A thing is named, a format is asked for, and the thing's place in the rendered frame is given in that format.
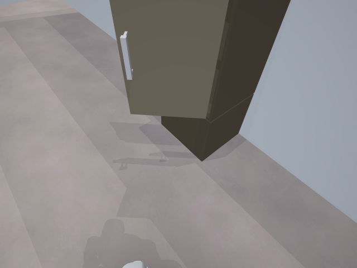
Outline handle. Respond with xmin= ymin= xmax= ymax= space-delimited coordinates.
xmin=120 ymin=31 xmax=133 ymax=80

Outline cupboard door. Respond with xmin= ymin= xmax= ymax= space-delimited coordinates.
xmin=109 ymin=0 xmax=229 ymax=119

